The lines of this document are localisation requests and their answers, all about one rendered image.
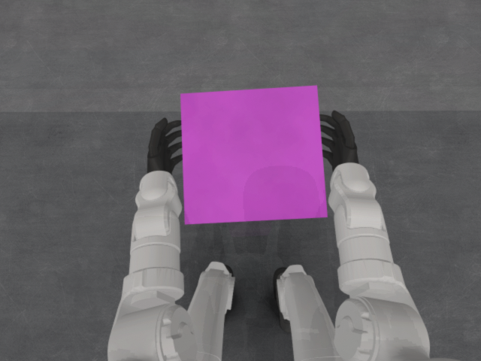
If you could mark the robot right upper arm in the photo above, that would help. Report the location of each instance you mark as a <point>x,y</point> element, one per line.
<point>368,329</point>

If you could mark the robot left upper arm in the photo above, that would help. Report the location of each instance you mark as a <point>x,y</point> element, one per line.
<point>161,333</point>

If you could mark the right robot hand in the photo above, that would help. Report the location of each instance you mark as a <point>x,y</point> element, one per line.
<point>343,147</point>

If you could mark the right robot thigh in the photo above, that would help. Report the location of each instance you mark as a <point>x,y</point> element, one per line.
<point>311,327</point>

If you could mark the left robot hand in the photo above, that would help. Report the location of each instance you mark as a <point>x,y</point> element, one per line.
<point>159,154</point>

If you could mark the carton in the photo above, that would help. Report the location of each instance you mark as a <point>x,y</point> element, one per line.
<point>251,155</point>

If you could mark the robot right forearm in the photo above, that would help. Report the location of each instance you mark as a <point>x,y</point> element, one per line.
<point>366,264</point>

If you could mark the left robot foot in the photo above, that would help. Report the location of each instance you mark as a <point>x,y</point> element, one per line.
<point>230,271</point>

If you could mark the robot left forearm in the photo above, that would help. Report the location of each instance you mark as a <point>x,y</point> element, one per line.
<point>154,273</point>

